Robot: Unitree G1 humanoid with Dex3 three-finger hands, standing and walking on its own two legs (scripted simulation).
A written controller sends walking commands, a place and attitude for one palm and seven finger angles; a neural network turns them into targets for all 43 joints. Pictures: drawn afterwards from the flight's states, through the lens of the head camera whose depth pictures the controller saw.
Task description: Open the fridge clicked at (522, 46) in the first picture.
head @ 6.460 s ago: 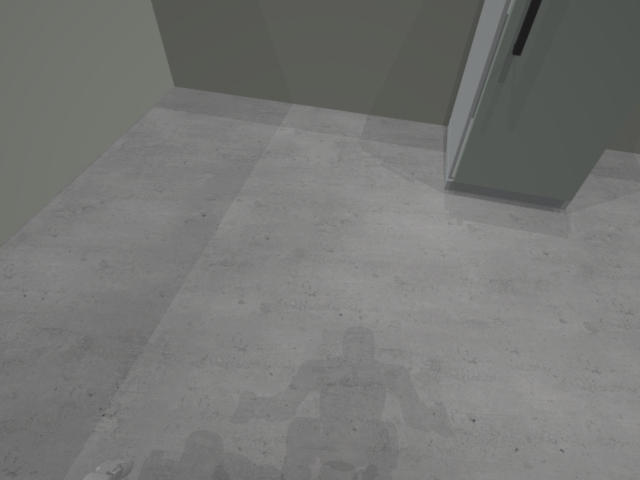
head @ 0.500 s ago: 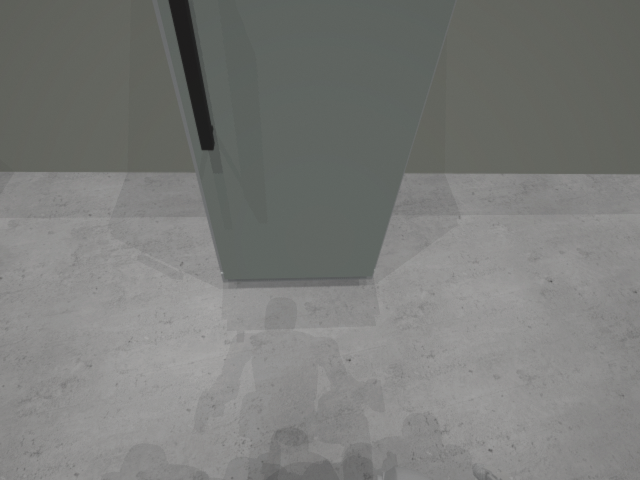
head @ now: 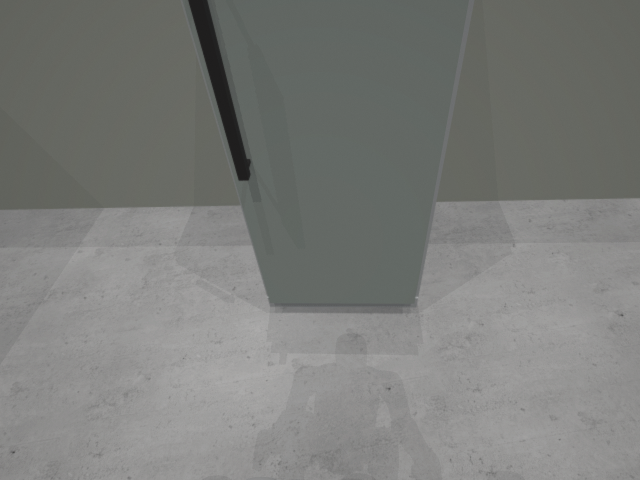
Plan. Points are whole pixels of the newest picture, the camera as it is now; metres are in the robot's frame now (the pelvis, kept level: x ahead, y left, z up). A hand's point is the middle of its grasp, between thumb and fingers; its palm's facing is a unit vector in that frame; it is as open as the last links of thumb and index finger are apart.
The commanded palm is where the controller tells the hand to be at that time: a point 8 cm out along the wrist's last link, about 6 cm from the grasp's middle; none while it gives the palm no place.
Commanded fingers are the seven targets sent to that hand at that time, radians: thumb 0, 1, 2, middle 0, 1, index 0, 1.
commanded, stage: take the last steps up to it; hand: left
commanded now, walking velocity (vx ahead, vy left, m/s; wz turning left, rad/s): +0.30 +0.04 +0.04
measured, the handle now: (220, 71) +0.80 +0.24 +0.17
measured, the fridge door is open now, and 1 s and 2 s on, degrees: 0 0 0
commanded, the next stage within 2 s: come to a stop and stand still in 0.82 s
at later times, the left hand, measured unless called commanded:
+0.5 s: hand out of the picture +0.08 +0.28 -0.19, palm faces +0.07 -0.99 -0.15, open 7.4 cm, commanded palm none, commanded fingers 0.00 0.90 0.90 -0.20 -0.30 -0.20 -0.30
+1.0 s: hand (231, 345) +0.39 +0.21 -0.18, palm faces +0.00 -0.98 -0.21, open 7.1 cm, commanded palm none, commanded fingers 0.00 0.90 0.90 -0.20 -0.30 -0.20 -0.30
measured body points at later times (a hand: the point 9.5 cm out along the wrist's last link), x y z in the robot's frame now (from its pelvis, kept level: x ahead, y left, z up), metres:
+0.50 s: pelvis +0.10 +0.10 +0.00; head +0.10 +0.12 +0.44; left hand +0.08 +0.33 -0.17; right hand +0.13 -0.14 -0.15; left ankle +0.08 +0.17 -0.75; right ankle +0.11 -0.04 -0.67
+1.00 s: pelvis +0.29 +0.04 -0.02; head +0.32 +0.03 +0.43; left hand +0.39 +0.26 -0.16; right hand +0.22 -0.16 -0.18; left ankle +0.21 +0.18 -0.66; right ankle +0.35 -0.04 -0.75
